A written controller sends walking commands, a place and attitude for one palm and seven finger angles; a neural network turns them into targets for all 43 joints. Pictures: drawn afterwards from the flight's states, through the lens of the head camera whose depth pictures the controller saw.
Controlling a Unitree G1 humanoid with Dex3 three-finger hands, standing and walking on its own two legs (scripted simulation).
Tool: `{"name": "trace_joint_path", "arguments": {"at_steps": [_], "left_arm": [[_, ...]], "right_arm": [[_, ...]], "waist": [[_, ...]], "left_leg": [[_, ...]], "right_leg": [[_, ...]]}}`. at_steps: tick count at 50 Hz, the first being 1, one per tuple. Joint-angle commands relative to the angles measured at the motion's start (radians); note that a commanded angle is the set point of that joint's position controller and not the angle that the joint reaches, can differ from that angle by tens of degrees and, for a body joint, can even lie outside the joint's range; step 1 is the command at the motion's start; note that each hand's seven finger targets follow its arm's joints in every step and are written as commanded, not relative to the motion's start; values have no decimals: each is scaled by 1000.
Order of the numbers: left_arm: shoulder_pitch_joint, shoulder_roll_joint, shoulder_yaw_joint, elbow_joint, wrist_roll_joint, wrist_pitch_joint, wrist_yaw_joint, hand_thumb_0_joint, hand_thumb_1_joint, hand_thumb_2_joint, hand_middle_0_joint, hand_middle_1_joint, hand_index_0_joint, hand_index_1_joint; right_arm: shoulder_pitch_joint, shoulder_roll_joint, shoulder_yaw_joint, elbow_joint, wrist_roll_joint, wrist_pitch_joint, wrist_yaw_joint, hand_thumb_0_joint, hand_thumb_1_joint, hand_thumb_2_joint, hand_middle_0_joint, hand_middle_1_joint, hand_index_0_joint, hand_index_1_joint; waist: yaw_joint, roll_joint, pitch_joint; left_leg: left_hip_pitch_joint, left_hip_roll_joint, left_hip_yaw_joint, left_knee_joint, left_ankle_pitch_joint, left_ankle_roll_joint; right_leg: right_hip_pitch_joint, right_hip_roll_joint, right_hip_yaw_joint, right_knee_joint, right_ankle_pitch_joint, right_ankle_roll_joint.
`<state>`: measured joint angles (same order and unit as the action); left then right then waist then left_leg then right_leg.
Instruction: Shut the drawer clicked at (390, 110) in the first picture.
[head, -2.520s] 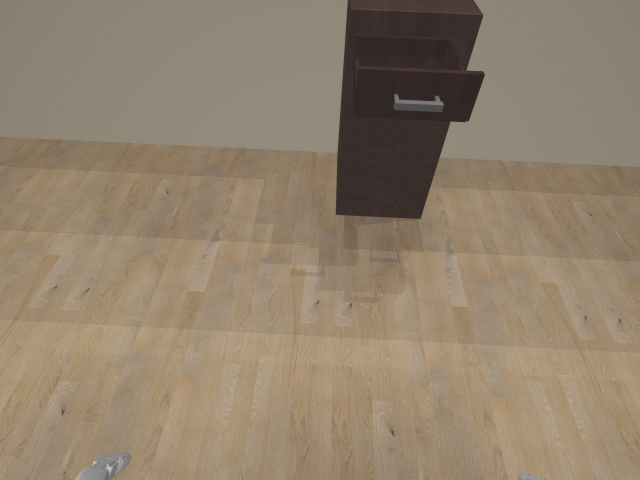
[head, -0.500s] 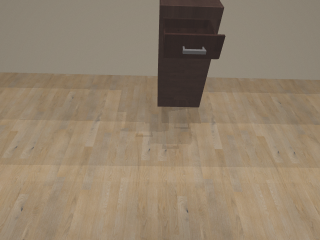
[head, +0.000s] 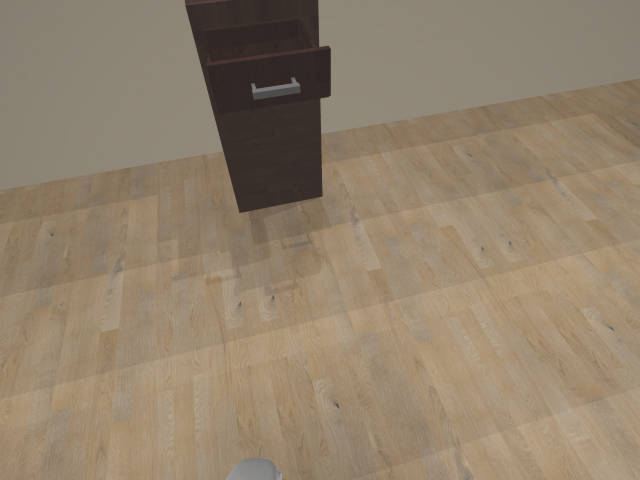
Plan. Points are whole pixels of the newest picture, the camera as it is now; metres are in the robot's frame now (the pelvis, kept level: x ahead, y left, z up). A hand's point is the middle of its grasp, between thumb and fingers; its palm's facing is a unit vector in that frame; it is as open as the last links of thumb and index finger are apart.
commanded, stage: walk to a spot facing it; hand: left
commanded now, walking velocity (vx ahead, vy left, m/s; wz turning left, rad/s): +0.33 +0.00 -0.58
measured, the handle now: (275, 87) +1.06 +0.24 -0.07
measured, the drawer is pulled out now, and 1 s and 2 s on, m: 0.23 0.23 0.23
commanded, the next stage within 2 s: turn to face it in 1.98 s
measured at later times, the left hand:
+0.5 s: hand (160, 406) +0.24 +0.30 -0.18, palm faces -0.21 -0.96 -0.18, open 7.4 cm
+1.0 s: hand (301, 282) +0.51 +0.10 -0.20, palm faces -0.57 -0.82 -0.12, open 7.3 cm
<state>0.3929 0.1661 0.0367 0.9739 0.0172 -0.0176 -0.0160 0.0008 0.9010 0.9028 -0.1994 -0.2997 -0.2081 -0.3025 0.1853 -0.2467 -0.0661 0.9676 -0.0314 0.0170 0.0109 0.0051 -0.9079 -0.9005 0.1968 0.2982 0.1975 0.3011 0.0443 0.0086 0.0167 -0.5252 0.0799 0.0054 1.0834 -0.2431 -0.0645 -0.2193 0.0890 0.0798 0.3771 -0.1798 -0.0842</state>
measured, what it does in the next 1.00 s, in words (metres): walks ahead, turning right: left foot, then right foot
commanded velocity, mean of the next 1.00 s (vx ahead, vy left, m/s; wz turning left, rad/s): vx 0.32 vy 0.00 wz -0.57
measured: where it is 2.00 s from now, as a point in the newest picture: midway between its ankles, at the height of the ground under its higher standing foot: (379, 356)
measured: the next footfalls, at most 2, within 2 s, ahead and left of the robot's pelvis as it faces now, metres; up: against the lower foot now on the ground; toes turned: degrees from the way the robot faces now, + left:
left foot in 0.30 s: +0.18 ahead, +0.16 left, +0.00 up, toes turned -8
right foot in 0.92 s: +0.37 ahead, -0.06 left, +0.00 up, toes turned -41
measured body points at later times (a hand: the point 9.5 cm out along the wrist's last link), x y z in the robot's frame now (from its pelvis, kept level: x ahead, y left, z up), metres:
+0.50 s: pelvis +0.15 +0.10 +0.00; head +0.16 +0.14 +0.45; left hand +0.25 +0.35 -0.17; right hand +0.13 -0.15 -0.12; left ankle +0.14 +0.17 -0.75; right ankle +0.10 -0.05 -0.64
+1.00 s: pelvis +0.33 +0.02 -0.03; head +0.36 +0.02 +0.41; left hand +0.54 +0.14 -0.19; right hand +0.13 -0.09 -0.17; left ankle +0.26 +0.18 -0.63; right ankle +0.34 -0.03 -0.75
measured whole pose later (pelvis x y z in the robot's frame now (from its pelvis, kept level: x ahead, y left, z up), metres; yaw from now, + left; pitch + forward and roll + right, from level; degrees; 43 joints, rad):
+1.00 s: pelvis +0.33 +0.02 -0.03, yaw -35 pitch -2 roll -2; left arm 0.16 0.18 0.05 0.94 0.01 -0.02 -0.02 0.00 0.91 0.90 -0.20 -0.30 -0.20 -0.30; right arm 0.48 -0.10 -0.02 1.08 -0.01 -0.01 -0.01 0.01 -0.91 -0.90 0.20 0.30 0.20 0.30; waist -0.03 -0.03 0.09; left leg -0.30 0.13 0.13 1.34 -0.40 -0.02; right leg -0.34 0.10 -0.17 0.66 -0.30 -0.16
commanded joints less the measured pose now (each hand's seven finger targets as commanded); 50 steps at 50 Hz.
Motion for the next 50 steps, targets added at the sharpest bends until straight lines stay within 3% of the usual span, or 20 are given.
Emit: {"name": "trace_joint_path", "arguments": {"at_steps": [1,9,13,14,15,16,17,18,21,23,30,37,42,44,45,46,47,48,49,50], "left_arm": [[85,183,58,-41,5,-36,18,0,900,900,-200,-300,-200,-300],[80,210,65,-41,14,-30,26,0,900,900,-200,-300,-200,-300],[-28,216,73,-74,7,-22,24,0,900,900,-200,-300,-200,-300],[-48,184,70,-83,4,-22,19,0,900,900,-200,-300,-200,-300],[-29,123,63,-97,-10,-21,6,0,900,900,-200,-300,-200,-300],[-53,136,66,-109,2,-25,5,0,900,900,-200,-300,-200,-300],[-87,142,71,-122,12,-26,-1,0,900,900,-200,-300,-200,-300],[-79,153,77,-93,19,-17,-5,0,900,900,-200,-300,-200,-300],[-28,104,73,-55,26,12,-25,0,900,900,-200,-300,-200,-300],[-24,82,67,-47,22,25,-24,0,900,900,-200,-300,-200,-300],[-150,62,59,-78,20,48,-25,0,900,900,-200,-300,-200,-300],[-360,36,27,-122,13,32,-37,0,900,900,-200,-300,-200,-300],[-222,80,39,-85,13,13,-23,0,900,900,-200,-300,-200,-300],[2,155,65,-23,17,-7,-13,0,900,900,-200,-300,-200,-300],[98,236,80,-6,13,-13,-5,0,900,900,-200,-300,-200,-300],[108,284,87,-7,-13,-13,4,0,900,900,-200,-300,-200,-300],[50,288,94,-26,-22,-6,17,0,900,900,-200,-300,-200,-300],[-34,235,78,-43,-23,-8,21,0,900,900,-200,-300,-200,-300],[-121,193,68,-58,-17,-16,23,0,900,900,-200,-300,-200,-300],[-143,165,55,-63,-12,-28,25,0,900,900,-200,-300,-200,-300]], "right_arm": [[-94,-64,-17,-115,1,-40,-5,0,-900,-900,200,300,200,300],[-152,-36,-6,-169,17,-65,-3,0,-900,-900,200,300,200,300],[16,-59,-11,-129,25,-83,-18,0,-900,-900,200,300,200,300],[151,-116,-23,-89,27,-89,-33,0,-900,-900,200,300,200,300],[271,-227,-49,-62,9,-92,-39,0,-900,-900,200,300,200,300],[291,-234,-43,-68,11,-80,-37,0,-900,-900,200,300,200,300],[227,-203,-35,-92,7,-76,-34,0,-900,-900,200,300,200,300],[180,-119,-14,-93,8,-83,-34,0,-900,-900,200,300,200,300],[145,-44,14,-75,15,-107,-40,0,-900,-900,200,300,200,300],[202,-25,20,-46,20,-117,-49,0,-900,-900,200,300,200,300],[317,-5,31,25,19,-126,-61,0,-900,-900,200,300,200,300],[441,-13,35,94,7,-112,-65,0,-900,-900,200,300,200,300],[401,-70,12,81,16,-97,-60,0,-900,-900,200,300,200,300],[316,-84,10,40,24,-96,-47,0,-900,-900,200,300,200,300],[292,-21,18,4,41,-95,-38,0,-900,-900,200,300,200,300],[252,10,13,-39,42,-102,-41,0,-900,-900,200,300,200,300],[196,-17,2,-55,32,-97,-38,0,-900,-900,200,300,200,300],[187,-3,-1,-63,24,-90,-29,0,-900,-900,200,300,200,300],[229,17,2,-41,21,-73,-28,0,-900,-900,200,300,200,300],[232,15,5,-22,15,-60,-30,0,-900,-900,200,300,200,300]], "waist": [[12,-118,-2],[34,-143,4],[-58,-135,-5],[-115,-3,-67],[-151,299,-136],[-142,271,-69],[-116,149,45],[-77,119,69],[-14,130,96],[-13,167,61],[-25,103,88],[-89,98,129],[-8,179,25],[105,180,-78],[140,-23,-153],[101,-106,-206],[80,-11,-101],[32,38,29],[-39,-6,49],[-57,-4,85]], "left_leg": [[-181,19,-23,-51,4,-13],[-28,-40,4,-343,-93,6],[394,-70,9,-612,9,23],[634,13,-52,-681,-34,36],[787,308,-414,-799,-270,111],[652,428,-566,-904,-402,166],[518,416,-536,-932,-404,196],[421,336,-440,-949,-364,135],[363,214,-121,-905,34,11],[410,173,8,-848,341,-29],[525,193,106,-828,579,-25],[687,210,201,-796,819,62],[634,224,307,-484,1304,66],[391,236,302,-126,1008,59],[91,116,286,218,150,44],[-133,-7,177,481,-339,24],[-174,44,36,478,-235,55],[-154,86,10,389,-121,50],[-99,107,-1,329,-65,38],[-42,117,-1,285,-51,33]], "right_leg": [[155,-262,373,-186,-205,-97],[126,-256,409,-126,-49,-124],[-140,-169,343,19,-44,-61],[-277,-95,269,175,-87,-23],[-484,29,106,490,-341,34],[-520,-9,13,687,-381,62],[-533,-76,14,772,-328,69],[-506,-100,12,826,-219,73],[-461,-132,-21,870,-36,87],[-468,-120,-40,903,11,93],[-629,-124,-83,916,89,95],[-589,-107,-234,547,20,53],[-215,4,-329,337,-77,-25],[178,-42,-260,199,-21,-77],[425,-288,109,126,28,-191],[488,-483,529,3,154,-290],[365,-497,461,-86,-13,-290],[166,-432,335,-132,-64,-98],[36,-389,285,-159,-110,-25],[-87,-366,241,-187,-101,-1]]}}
